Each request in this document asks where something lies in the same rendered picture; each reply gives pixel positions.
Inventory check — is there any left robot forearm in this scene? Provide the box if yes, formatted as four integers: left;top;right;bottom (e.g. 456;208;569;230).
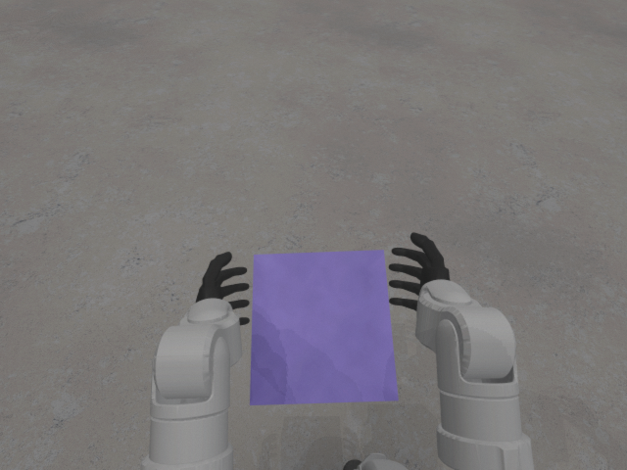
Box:
141;298;242;470

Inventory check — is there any left robot hand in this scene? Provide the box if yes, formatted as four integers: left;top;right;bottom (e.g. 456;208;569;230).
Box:
196;252;250;325

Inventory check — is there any robot right shin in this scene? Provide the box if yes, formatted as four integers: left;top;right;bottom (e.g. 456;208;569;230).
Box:
360;453;386;465

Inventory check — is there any right robot forearm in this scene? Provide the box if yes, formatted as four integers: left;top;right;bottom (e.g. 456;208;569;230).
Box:
415;279;535;470

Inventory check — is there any carton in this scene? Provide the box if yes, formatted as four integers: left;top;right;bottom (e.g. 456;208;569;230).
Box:
250;250;399;405

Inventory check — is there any right robot hand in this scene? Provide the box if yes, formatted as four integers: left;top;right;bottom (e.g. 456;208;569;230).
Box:
389;232;451;311

